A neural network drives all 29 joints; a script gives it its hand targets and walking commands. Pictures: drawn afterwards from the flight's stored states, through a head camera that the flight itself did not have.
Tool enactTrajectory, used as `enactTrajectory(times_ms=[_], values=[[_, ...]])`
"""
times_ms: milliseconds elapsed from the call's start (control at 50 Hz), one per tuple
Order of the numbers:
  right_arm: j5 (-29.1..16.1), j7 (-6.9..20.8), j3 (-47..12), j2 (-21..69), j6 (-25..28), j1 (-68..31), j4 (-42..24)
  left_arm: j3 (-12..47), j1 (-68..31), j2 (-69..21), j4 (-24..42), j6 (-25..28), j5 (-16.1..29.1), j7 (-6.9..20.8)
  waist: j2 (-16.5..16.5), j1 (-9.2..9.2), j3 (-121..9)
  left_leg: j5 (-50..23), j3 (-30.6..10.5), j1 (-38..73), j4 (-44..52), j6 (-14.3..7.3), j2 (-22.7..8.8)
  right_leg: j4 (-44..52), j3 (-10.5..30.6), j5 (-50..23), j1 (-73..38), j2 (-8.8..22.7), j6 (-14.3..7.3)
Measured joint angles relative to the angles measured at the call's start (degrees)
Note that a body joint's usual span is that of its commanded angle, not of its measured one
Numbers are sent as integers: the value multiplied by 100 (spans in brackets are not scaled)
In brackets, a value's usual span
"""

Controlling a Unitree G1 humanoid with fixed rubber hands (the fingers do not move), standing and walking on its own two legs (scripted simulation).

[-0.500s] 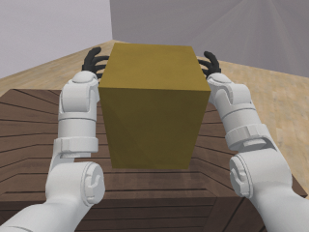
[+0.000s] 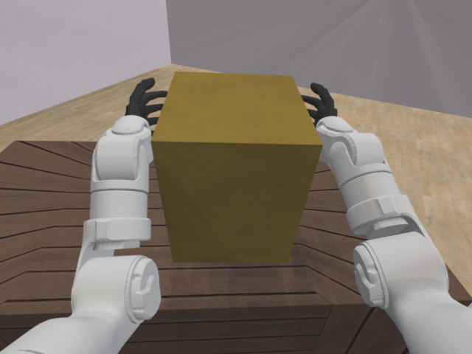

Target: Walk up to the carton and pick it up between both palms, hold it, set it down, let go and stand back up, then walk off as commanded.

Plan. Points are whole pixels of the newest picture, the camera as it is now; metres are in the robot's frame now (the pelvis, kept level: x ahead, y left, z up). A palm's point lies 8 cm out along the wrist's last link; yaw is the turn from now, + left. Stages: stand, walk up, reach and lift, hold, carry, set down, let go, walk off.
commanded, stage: hold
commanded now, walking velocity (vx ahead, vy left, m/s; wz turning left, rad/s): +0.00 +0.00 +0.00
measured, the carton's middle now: (232, 168) +0.36 +0.00 +0.20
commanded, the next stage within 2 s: none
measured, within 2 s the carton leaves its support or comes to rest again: neither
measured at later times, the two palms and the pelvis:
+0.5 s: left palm (135, 123) +0.36 +0.15 +0.28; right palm (323, 125) +0.36 -0.15 +0.28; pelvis -0.01 +0.00 +0.00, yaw +0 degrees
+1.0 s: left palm (139, 125) +0.36 +0.14 +0.28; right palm (324, 127) +0.37 -0.15 +0.28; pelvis +0.00 +0.00 +0.00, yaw +0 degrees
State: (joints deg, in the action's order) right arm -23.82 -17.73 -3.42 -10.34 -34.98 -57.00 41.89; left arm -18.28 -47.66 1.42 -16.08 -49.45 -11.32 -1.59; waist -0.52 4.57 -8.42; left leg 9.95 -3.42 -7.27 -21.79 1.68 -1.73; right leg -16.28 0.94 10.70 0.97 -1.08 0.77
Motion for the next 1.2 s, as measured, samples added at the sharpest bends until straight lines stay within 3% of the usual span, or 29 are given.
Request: enactTrajectory(times_ms=[580, 1200], values=[[98, 21, 193, 42, 19, -254, 330, -52, -306, 105, -419, 78, 32, 15, 55, -50, -75, -84, -17, -166, 11, -1, 12, -59, 45, -51, 202, -13, -3], [21, -16, 74, 19, -65, -98, 107, -73, -128, 26, -183, 15, 41, -8, 8, -29, -44, -47, -44, -51, 16, 7, 12, -47, 74, -22, 87, -36, -14]])
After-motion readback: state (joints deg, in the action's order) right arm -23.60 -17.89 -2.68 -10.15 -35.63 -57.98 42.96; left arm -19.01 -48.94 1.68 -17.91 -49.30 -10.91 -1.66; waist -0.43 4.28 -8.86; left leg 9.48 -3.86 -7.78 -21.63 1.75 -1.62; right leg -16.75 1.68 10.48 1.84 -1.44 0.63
